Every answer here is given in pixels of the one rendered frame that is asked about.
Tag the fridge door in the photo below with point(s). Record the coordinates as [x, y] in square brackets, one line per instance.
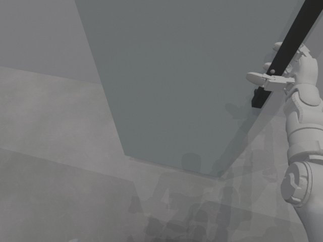
[174, 72]

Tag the robot right upper arm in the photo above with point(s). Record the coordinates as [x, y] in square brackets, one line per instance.
[302, 186]

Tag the handle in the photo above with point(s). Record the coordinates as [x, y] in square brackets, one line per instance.
[305, 19]

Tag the right robot hand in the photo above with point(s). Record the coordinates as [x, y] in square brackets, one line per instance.
[305, 71]

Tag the robot right forearm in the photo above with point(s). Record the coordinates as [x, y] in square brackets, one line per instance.
[304, 124]

